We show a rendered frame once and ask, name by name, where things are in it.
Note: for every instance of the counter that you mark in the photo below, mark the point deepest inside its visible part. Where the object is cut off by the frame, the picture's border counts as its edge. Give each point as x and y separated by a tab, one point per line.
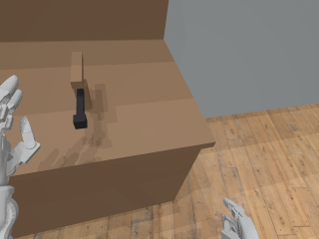
144	128

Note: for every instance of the robot left hand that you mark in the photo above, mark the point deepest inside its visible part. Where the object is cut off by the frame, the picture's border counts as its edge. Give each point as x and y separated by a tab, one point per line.
10	99

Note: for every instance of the robot right hand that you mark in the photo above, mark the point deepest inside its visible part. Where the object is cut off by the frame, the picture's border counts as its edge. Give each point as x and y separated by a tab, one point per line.
243	228

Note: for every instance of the robot left forearm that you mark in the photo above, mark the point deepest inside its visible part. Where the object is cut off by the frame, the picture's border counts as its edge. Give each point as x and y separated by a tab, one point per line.
9	211

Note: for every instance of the tap lever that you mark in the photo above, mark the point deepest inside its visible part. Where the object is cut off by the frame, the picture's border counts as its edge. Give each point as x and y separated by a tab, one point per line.
80	119

